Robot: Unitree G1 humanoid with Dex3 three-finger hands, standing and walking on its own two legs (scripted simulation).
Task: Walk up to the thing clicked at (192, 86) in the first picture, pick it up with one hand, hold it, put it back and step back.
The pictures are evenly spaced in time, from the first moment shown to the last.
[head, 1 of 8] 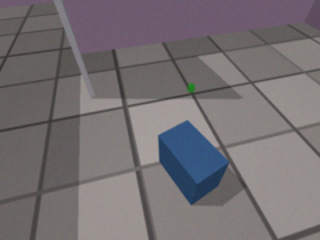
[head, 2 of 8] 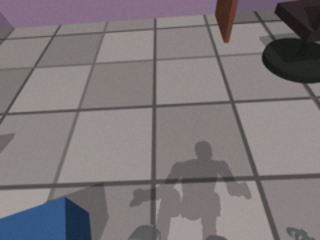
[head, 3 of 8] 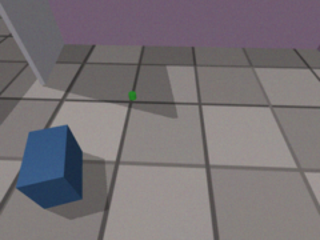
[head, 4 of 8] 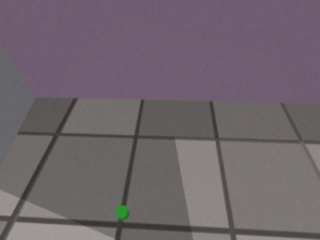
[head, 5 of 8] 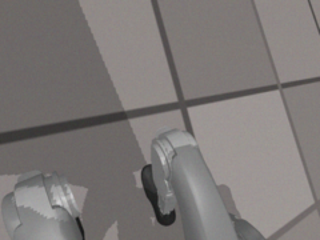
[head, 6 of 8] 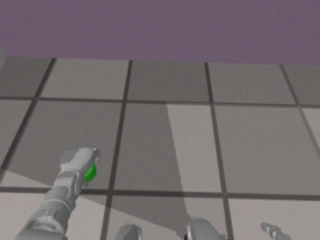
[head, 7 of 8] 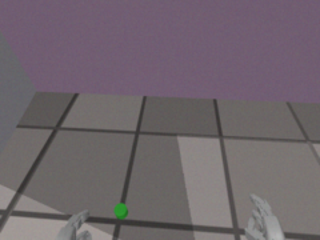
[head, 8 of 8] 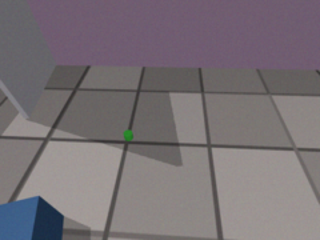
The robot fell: no
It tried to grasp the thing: yes
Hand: left
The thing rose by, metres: 0.68
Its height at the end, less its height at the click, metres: +0.00
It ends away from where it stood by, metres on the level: 0.01
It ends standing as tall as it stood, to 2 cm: yes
